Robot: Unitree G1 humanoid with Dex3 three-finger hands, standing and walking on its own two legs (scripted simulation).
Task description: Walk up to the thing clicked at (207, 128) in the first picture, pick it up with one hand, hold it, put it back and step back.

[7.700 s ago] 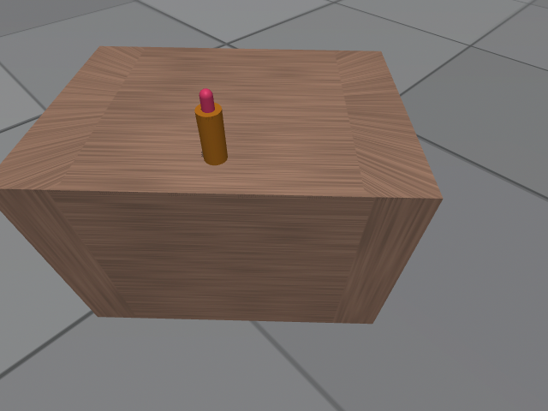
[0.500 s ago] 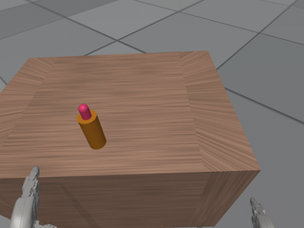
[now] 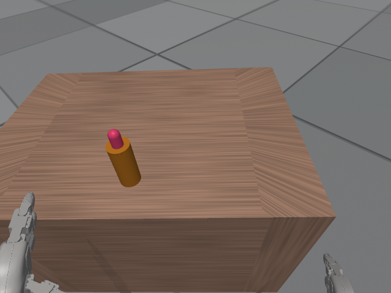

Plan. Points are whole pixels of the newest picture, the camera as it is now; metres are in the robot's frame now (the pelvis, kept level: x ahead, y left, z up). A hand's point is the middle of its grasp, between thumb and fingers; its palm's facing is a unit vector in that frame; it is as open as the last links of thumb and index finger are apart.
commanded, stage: rise first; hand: left
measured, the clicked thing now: (122, 157) +0.45 +0.22 +0.02
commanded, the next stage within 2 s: go down in 0.30 s
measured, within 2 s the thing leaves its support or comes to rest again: neither
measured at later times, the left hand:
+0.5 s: hand (46, 252) +0.18 +0.26 +0.09, palm faces +0.32 -0.87 -0.37, open 17.6 cm
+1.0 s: hand (27, 195) +0.28 +0.33 +0.11, palm faces +0.23 -0.97 -0.09, open 17.4 cm
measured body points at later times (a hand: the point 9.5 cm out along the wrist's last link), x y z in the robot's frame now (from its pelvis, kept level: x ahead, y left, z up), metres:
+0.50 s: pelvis +0.00 +0.00 +0.00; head -0.01 -0.01 +0.45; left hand +0.16 +0.30 +0.11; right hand +0.16 -0.25 -0.09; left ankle +0.00 +0.14 -0.74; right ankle -0.01 -0.13 -0.74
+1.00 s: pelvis +0.00 +0.01 -0.01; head +0.00 +0.01 +0.44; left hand +0.26 +0.38 +0.11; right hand +0.16 -0.24 -0.09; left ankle +0.00 +0.14 -0.74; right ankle -0.01 -0.13 -0.74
